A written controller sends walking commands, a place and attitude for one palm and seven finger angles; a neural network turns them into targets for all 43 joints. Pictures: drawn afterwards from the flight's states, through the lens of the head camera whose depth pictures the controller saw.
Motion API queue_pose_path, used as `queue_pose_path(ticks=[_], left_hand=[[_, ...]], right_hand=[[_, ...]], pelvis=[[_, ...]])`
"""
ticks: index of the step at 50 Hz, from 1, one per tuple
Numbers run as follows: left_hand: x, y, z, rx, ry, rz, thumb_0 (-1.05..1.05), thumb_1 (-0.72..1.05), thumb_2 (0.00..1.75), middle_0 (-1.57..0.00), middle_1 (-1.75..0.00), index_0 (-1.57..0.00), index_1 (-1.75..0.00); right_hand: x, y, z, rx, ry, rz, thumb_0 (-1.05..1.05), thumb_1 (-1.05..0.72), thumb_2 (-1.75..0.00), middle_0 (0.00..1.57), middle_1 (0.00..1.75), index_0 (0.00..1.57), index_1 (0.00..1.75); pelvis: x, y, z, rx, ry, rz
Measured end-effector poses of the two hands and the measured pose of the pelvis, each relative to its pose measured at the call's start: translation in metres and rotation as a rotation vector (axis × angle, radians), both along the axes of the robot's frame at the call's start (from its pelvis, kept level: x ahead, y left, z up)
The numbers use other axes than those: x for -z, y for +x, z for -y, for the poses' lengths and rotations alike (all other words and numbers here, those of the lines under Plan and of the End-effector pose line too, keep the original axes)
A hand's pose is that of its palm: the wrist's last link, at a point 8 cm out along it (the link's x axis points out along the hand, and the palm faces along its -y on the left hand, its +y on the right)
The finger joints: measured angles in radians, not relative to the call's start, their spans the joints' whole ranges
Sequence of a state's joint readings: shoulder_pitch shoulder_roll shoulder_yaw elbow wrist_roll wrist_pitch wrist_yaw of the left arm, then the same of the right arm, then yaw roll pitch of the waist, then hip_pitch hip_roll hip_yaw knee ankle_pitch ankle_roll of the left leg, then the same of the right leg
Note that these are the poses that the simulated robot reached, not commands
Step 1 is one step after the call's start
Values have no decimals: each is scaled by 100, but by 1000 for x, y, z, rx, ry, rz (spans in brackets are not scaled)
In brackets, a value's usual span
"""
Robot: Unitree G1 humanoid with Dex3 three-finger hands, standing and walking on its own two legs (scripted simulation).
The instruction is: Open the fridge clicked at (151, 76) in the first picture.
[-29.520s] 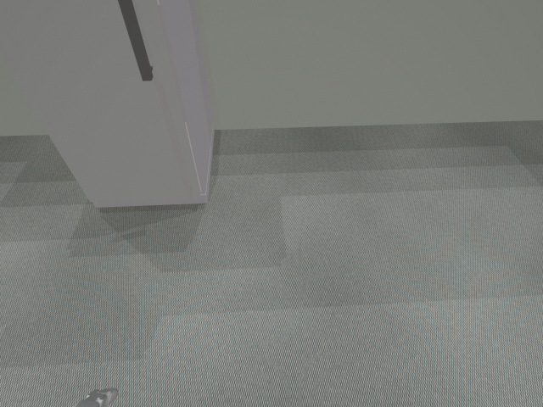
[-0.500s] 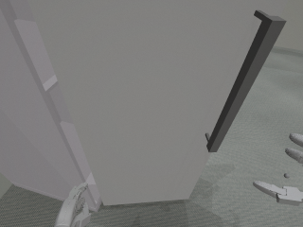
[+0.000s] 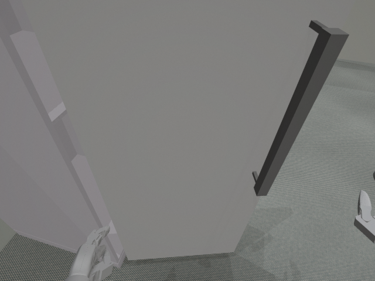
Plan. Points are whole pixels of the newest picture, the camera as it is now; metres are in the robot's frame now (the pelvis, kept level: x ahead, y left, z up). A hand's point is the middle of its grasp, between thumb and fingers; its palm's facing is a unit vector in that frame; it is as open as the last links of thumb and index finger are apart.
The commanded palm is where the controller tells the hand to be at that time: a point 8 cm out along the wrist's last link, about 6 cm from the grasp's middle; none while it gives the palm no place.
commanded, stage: draw the hand back to the body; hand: right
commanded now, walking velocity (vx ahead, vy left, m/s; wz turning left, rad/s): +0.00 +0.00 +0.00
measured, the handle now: (281, 128) +0.39 -0.21 +0.16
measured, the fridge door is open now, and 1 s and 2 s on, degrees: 70 70 70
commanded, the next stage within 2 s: step back with the hand held close in 0.30 s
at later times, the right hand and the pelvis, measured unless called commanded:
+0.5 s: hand (365, 216) +0.18 -0.27 +0.16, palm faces +0.48 +0.80 -0.37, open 7.4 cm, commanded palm +0.13 -0.30 +0.17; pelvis -0.01 +0.00 +0.00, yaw +0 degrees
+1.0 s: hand out of the picture +0.13 -0.28 +0.15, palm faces +0.42 +0.78 -0.46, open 7.4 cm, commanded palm +0.07 -0.32 +0.17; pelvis -0.07 -0.02 -0.01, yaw +0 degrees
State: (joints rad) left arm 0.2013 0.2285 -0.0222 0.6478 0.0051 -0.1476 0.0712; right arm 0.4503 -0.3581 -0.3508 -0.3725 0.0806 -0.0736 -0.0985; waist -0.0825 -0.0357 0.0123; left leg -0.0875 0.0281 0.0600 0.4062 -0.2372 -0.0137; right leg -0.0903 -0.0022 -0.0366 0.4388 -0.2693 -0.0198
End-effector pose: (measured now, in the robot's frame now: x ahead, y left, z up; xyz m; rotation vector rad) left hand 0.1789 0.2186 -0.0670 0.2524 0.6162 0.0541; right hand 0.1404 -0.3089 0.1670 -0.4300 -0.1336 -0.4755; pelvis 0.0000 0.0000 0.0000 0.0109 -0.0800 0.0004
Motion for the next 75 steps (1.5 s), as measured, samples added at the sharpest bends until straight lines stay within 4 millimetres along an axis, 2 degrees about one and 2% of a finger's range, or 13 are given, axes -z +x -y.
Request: queue_pose_path(ticks=[9,22,27,34,39,46,52,59,62,66,70,75], left_hand=[[2,-1,4,11,-7,-14,1,90,90,-21,-30,-21,-30],[4,-11,1,6,-7,-25,1,90,90,-21,-30,-21,-30],[2,-16,-4,-5,6,-51,1,90,90,-21,-30,-21,-30],[0,-34,-14,-91,25,-83,1,90,90,-21,-30,-21,-30],[1,-53,-14,-126,44,-107,1,90,90,-21,-30,-21,-30],[4,-76,-6,-116,49,-98,1,90,90,-21,-30,-21,-30],[9,-93,-1,-98,48,-87,1,90,90,-21,-30,-21,-30],[7,-116,5,-104,87,-106,1,90,90,-21,-30,-21,-30],[5,-122,9,-95,88,-103,1,90,90,-21,-30,-21,-30],[6,-119,14,-55,83,-96,1,90,90,-21,-30,-21,-30],[10,-114,16,-25,73,-88,1,90,90,-21,-30,-21,-30],[1,-119,17,-30,40,-23,1,90,90,-21,-30,-21,-30]], right_hand=[[-1,-2,1,12,3,-2,1,-86,-88,21,33,21,32],[-1,-8,-4,9,7,-1,1,-89,-90,21,31,21,30],[-12,-3,-4,-15,-45,52,1,-89,-90,21,31,21,30],[0,-5,-8,-100,-75,-38,1,-90,-90,21,31,20,30],[3,-16,-1,-121,-101,-55,1,-89,-90,21,31,21,30],[-3,-38,9,-101,-141,22,1,-89,-90,21,31,21,30],[1,-57,11,-85,-135,71,1,-89,-90,21,31,21,30],[3,-67,18,-112,-127,123,1,-89,-90,21,31,21,30],[-4,-74,24,-106,-172,131,1,-89,-90,21,31,21,30],[-12,-88,31,-80,-223,139,1,-89,-90,21,31,21,30],[-6,-95,23,-97,-189,123,1,-89,-90,21,31,21,30],[-4,-110,1,-185,-166,106,1,-89,-90,21,31,21,30]], pelvis=[[-1,-2,0,2,-1,5],[-2,-8,-4,2,0,17],[-2,-15,-3,6,12,-26],[-1,-26,6,-11,8,-77],[1,-38,12,-13,3,-82],[8,-59,16,-9,3,-74],[14,-74,18,-4,21,-76],[14,-87,26,10,44,-78],[12,-89,26,47,59,-84],[13,-93,24,42,57,-121],[14,-113,22,13,41,-126],[15,-139,16,2,33,-101]])
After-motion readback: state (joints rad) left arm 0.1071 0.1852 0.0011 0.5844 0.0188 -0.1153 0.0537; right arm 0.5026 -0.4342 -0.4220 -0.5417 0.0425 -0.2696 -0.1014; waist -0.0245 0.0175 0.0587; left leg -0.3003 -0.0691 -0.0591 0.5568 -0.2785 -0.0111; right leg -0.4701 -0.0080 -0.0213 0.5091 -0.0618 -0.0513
